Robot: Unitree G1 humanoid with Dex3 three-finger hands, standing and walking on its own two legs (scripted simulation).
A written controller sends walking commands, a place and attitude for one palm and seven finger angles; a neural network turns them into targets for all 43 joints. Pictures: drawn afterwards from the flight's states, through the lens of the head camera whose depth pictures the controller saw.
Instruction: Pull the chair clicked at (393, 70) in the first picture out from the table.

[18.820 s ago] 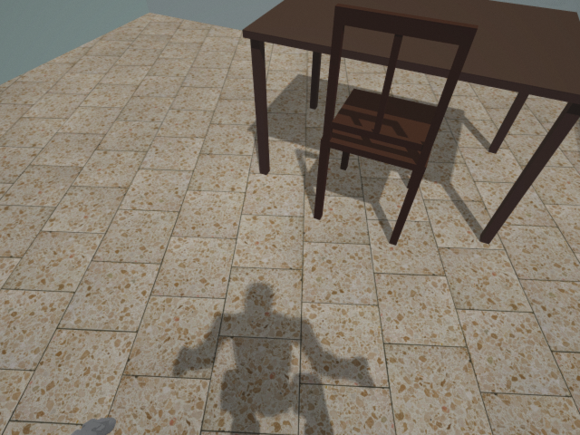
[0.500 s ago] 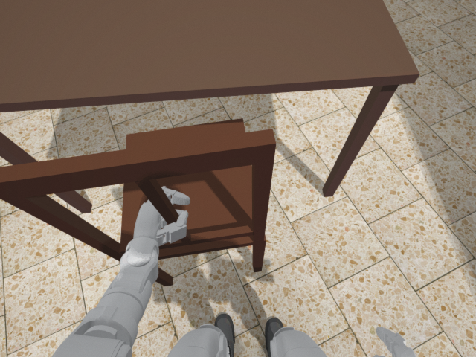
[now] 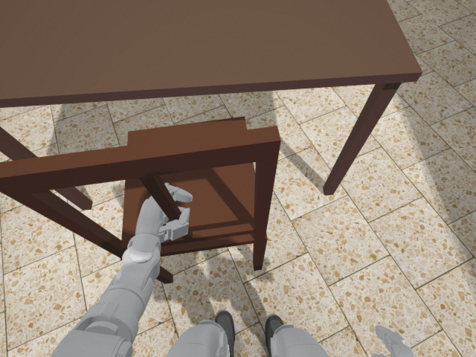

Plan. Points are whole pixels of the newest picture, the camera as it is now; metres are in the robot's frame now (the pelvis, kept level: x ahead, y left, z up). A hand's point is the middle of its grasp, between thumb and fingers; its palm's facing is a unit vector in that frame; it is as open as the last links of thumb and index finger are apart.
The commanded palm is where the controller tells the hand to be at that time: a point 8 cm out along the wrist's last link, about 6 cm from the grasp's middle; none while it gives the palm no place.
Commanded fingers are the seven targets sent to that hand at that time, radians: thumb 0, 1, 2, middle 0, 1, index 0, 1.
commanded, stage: step backward, pulling the chair out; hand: left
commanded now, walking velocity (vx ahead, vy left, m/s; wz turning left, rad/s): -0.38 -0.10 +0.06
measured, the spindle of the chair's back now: (172, 211) +0.36 +0.14 -0.07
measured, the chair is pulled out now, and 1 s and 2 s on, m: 0.15 0.17 0.30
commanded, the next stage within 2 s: none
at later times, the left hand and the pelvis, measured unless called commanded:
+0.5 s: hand (182, 223) +0.34 +0.12 -0.08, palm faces -0.05 -0.98 -0.20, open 5.4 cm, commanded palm +0.33 +0.17 -0.07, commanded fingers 0.00 0.90 0.90 -0.50 -1.45 -0.50 -1.45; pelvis +0.00 +0.00 +0.00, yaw +1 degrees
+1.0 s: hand (183, 233) +0.32 +0.11 -0.07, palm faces +0.01 -0.98 -0.20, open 5.4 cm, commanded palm +0.30 +0.16 -0.07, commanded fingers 0.00 0.90 0.90 -0.50 -1.45 -0.50 -1.45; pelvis -0.03 -0.02 +0.00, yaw -1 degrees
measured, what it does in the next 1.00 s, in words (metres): steps on the spot: right foot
